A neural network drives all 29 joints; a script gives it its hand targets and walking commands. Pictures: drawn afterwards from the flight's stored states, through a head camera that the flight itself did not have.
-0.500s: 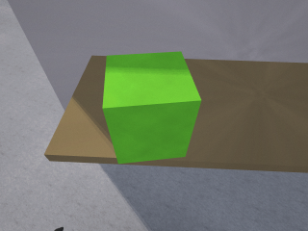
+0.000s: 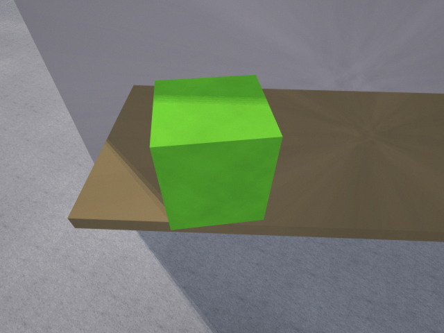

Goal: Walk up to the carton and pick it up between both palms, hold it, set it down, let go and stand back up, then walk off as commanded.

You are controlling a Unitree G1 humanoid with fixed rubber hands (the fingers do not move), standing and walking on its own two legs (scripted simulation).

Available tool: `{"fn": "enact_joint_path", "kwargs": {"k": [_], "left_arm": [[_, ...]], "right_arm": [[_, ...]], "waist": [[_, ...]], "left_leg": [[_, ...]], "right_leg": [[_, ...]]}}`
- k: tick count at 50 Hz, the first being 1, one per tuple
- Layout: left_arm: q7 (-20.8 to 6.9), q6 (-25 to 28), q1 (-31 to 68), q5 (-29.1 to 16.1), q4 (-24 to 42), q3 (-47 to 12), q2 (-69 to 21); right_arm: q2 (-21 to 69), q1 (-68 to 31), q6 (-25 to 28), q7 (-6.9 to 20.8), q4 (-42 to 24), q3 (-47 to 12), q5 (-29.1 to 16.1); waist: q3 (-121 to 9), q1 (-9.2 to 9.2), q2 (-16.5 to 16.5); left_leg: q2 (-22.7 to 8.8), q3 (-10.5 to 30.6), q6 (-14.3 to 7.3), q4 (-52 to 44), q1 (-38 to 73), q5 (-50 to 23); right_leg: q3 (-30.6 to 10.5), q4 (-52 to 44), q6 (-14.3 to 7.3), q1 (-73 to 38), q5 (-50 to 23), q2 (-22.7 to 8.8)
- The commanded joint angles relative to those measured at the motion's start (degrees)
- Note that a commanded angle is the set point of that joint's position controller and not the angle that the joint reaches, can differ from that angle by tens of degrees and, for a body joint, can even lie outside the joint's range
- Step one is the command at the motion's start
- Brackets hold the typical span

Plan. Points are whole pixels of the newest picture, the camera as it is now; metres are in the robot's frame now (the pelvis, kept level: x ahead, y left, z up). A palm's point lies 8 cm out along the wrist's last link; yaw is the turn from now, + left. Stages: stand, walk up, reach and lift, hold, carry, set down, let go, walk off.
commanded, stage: stand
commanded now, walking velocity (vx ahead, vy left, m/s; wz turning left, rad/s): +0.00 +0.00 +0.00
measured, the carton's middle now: (212, 154) +0.45 +0.05 +0.07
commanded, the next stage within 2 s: walk off in 1.16 s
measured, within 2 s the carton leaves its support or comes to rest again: neither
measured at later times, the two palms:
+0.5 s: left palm out of the picture +0.05 +0.29 -0.11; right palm out of the picture +0.04 -0.28 -0.12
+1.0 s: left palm out of the picture +0.05 +0.29 -0.11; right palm out of the picture +0.03 -0.28 -0.12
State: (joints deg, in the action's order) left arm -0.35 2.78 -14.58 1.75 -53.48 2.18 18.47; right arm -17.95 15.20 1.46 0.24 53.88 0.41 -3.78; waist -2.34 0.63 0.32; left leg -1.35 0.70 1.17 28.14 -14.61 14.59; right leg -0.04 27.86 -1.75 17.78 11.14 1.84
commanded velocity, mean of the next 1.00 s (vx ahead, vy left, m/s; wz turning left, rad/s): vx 0.00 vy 0.00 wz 0.00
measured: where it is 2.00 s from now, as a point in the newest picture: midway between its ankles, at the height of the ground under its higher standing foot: outside the picture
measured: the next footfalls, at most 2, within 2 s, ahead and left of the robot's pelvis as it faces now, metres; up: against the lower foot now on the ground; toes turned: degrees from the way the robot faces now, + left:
none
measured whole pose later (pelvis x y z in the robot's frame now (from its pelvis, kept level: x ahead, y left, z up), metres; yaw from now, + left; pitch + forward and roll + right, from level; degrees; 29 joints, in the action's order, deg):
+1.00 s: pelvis -0.01 +0.00 +0.00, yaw -1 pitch +0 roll +0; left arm -0.5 2.5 -14.6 1.7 -55.1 2.2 18.5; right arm -17.9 15.2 1.4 0.2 56.7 0.4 -3.8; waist -2.3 0.5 0.3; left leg -1.3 0.0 1.2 28.1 -14.6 13.7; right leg -0.7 27.4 -1.7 17.8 9.8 1.8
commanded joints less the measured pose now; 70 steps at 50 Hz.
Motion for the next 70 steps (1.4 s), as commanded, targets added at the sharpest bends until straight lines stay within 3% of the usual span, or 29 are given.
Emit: {"fn": "enact_joint_path", "kwargs": {"k": [1, 11, 12, 13, 21, 31, 34, 37, 40, 46, 47, 54, 66, 67, 68, 70], "left_arm": [[0.36, 1.65, 2.73, -0.21, 0.42, 2.20, 12.98], [0.38, 1.52, 2.83, -0.45, -0.52, 2.12, 13.17], [0.32, 1.60, 2.72, -0.51, -0.53, 2.04, 13.47], [0.37, 1.56, 2.77, -0.36, -0.52, 2.16, 13.32], [0.26, 1.52, 2.14, -0.69, -0.86, 1.85, 12.76], [0.44, 1.27, 3.29, -0.47, -0.82, 1.66, 13.16], [0.39, 1.35, 3.41, -0.63, -0.96, 1.87, 13.28], [0.36, 1.34, 2.74, -0.73, -1.03, 1.70, 12.97], [0.32, 1.21, 3.26, -0.56, -0.99, 1.86, 13.35], [0.33, 1.21, 3.78, -0.53, -1.01, 1.78, 13.50], [0.21, 1.23, 3.68, -0.72, -0.99, 1.75, 12.94], [0.29, 1.16, 3.24, -0.58, -1.20, 1.70, 13.18], [0.21, 1.19, 3.85, -0.73, -1.09, 1.70, 12.77], [0.25, 1.14, 3.73, -0.88, -1.32, 1.62, 12.68], [0.30, -0.32, 4.68, -1.28, 3.15, 2.45, 15.47], [0.65, -0.73, 2.63, -1.40, 4.26, 2.82, 16.15]], "right_arm": [[-13.16, 0.06, 1.32, -0.49, -1.09, 2.96, 5.98], [-13.40, -1.02, 1.54, -0.37, 0.16, 2.85, 5.65], [-13.09, 0.01, 1.46, -0.40, 0.53, 2.74, 5.53], [-13.45, -0.12, 1.46, -0.45, 0.45, 2.84, 5.53], [-13.14, -0.21, 1.56, -0.45, 1.02, 2.65, 5.36], [-13.32, -0.59, 1.24, -0.45, 1.13, 2.65, 5.53], [-13.20, -0.53, 1.31, -0.42, 1.64, 2.51, 5.40], [-13.37, -0.50, 1.33, -0.40, 1.62, 2.48, 5.44], [-13.39, -0.60, 1.42, -0.47, 1.48, 2.54, 5.31], [-12.95, -0.76, 1.42, -0.38, 1.62, 2.38, 5.39], [-13.25, -1.42, 1.50, -0.45, 1.36, 2.35, 5.58], [-13.11, -0.64, 1.38, -0.52, 1.57, 2.42, 5.36], [-13.21, -0.97, 1.48, -0.51, 1.52, 2.39, 5.38], [-13.45, -1.43, 1.50, -0.46, 1.33, 2.48, 5.42], [-16.04, -2.91, -0.04, -0.88, -2.03, 4.99, 4.76], [-14.99, -1.24, -0.91, -1.31, -3.04, 5.16, 4.49]], "waist": [[-3.27, -1.39, -0.24], [-3.39, -1.15, -0.56], [-3.04, -1.03, 0.89], [-2.73, -1.35, -0.48], [-3.93, -0.98, -0.76], [-2.00, -1.50, -0.25], [-1.90, -1.18, 0.49], [-1.90, -1.03, -1.42], [-1.52, -1.28, 0.29], [-1.98, -1.26, 0.12], [-1.59, -1.14, -1.34], [-1.33, -0.93, -0.06], [-1.40, -1.22, -0.81], [-1.09, -0.97, -1.10], [3.09, -0.34, 1.37], [-1.56, -0.19, 2.14]], "left_leg": [[-3.96, 4.83, -3.98, -4.70, 3.28, -0.74], [-3.95, 4.62, -3.87, -4.63, 3.15, -0.86], [-3.88, 4.69, -3.96, -5.12, 2.83, -0.36], [-3.81, 4.68, -3.96, -4.99, 3.07, -0.27], [-4.49, 4.88, -4.13, -5.24, 3.59, -1.06], [-4.02, 4.48, -4.35, -5.41, 2.94, 0.82], [-4.12, 4.58, -4.31, -5.76, 2.98, 0.66], [-4.11, 4.70, -4.48, -5.80, 2.71, 1.21], [-4.41, 4.66, -4.60, -5.84, 2.63, 0.60], [-4.15, 4.51, -4.33, -6.24, 2.27, 0.37], [-4.40, 4.60, -4.37, -6.14, 2.21, 0.62], [-4.29, 4.37, -4.43, -6.12, 2.33, 1.34], [-4.57, 4.57, -4.55, -6.52, 2.95, -0.21], [-4.79, 4.69, -4.64, -6.68, 2.35, 0.02], [-2.96, 3.31, -4.15, 2.77, -0.38, -11.57], [-0.36, 0.39, -3.68, 9.77, 0.04, -7.54]], "right_leg": [[-10.95, -9.50, -1.56, -6.57, 2.70, -8.98], [-11.05, -10.09, -1.31, -7.24, 1.32, -8.92], [-11.17, -9.99, -1.42, -7.50, 1.91, -9.05], [-11.60, -10.06, -1.48, -6.87, 1.76, -9.23], [-11.07, -9.51, -1.49, -7.40, 0.16, -8.98], [-11.57, -10.91, -1.40, -5.32, 5.25, -9.02], [-11.56, -11.25, -1.41, -5.22, 4.94, -8.94], [-12.01, -11.35, -1.30, -5.56, 5.56, -8.98], [-11.87, -11.20, -1.47, -5.11, 4.94, -8.87], [-11.05, -10.49, -1.21, -6.06, 4.53, -8.62], [-11.41, -10.57, -1.39, -5.51, 3.94, -8.84], [-11.52, -11.01, -1.24, -5.58, 4.62, -8.79], [-11.27, -10.49, -1.12, -5.24, 3.64, -8.43], [-11.11, -10.40, -1.14, -5.51, 2.97, -8.60], [-13.18, -6.62, -2.48, -2.79, -14.81, -10.27], [-15.13, -4.66, -5.59, -5.34, -27.13, -12.84]]}}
